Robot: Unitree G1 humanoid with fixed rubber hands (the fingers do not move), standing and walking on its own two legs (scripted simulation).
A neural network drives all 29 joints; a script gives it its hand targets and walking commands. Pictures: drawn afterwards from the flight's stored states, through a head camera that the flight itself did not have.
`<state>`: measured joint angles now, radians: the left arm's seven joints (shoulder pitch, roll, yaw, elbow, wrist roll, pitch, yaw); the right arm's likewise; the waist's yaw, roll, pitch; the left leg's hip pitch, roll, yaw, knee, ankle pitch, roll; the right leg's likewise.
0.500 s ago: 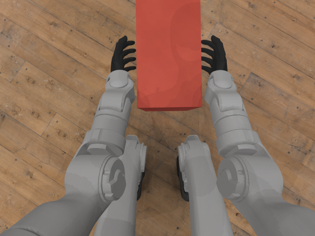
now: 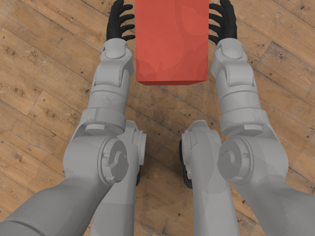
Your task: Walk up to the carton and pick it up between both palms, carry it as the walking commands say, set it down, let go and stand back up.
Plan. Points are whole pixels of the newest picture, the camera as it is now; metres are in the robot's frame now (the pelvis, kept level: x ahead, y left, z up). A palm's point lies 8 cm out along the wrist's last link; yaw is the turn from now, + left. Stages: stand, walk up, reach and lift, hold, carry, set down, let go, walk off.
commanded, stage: set down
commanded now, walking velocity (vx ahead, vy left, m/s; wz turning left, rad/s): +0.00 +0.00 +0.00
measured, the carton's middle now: (168, 35) +0.55 -0.02 -0.20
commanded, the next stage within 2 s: none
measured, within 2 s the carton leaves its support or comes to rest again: rests again in 1.04 s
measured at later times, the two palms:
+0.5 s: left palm (123, 41) +0.53 +0.10 -0.19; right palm (212, 42) +0.53 -0.13 -0.20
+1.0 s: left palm (125, 42) +0.54 +0.10 -0.22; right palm (211, 43) +0.53 -0.13 -0.22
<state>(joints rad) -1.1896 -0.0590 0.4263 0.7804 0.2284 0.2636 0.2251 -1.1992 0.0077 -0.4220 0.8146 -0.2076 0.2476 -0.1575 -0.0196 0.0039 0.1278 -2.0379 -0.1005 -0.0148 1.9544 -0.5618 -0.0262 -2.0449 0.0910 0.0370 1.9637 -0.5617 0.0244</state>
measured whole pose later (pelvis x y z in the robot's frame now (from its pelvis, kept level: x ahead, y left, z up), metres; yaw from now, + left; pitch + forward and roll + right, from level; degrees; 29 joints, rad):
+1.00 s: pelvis +0.00 +0.00 -0.07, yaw +0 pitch +35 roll +1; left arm -1.40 0.07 0.33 0.93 0.08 0.24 0.23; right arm -1.41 -0.14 -0.28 0.99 -0.06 0.24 -0.18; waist -0.01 0.01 0.32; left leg -2.21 -0.12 -0.01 2.20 -0.60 -0.04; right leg -2.22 0.11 0.03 2.21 -0.59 0.03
